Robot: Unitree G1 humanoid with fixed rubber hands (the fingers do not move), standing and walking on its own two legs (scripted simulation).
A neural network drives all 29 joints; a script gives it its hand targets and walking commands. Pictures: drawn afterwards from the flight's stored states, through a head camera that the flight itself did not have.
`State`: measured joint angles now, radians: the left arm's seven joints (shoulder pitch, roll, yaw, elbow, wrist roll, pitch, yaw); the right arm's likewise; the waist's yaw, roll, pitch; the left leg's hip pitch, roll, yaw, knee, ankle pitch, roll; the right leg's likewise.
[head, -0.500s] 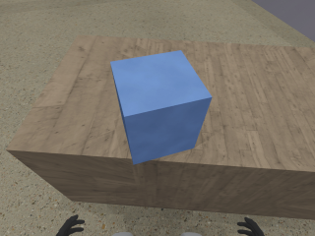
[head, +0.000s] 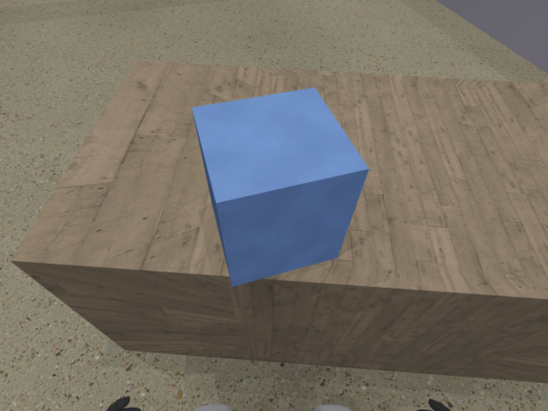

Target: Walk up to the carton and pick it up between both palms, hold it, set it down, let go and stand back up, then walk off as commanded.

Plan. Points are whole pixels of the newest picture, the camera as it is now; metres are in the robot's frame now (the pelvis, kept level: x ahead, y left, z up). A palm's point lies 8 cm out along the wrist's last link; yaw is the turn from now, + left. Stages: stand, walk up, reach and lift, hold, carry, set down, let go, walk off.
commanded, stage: stand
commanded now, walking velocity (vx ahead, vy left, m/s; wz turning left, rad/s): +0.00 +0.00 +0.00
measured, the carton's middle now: (272, 190) +0.45 +0.01 +0.03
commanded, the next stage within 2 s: none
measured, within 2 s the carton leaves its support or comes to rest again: neither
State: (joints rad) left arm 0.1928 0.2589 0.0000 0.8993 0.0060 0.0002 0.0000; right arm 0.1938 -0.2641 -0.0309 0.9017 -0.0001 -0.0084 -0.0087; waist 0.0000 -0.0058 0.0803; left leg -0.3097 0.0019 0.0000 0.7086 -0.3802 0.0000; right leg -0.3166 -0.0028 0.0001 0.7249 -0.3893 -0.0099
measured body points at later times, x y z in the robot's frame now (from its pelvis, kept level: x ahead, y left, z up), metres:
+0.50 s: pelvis -0.01 +0.00 +0.00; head +0.01 +0.00 +0.45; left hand +0.06 +0.27 -0.14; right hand +0.06 -0.27 -0.14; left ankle +0.00 +0.13 -0.72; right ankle +0.00 -0.11 -0.72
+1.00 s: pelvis -0.03 +0.02 +0.00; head -0.01 +0.02 +0.45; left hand +0.03 +0.28 -0.15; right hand +0.03 -0.26 -0.14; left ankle +0.00 +0.13 -0.72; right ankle +0.00 -0.11 -0.72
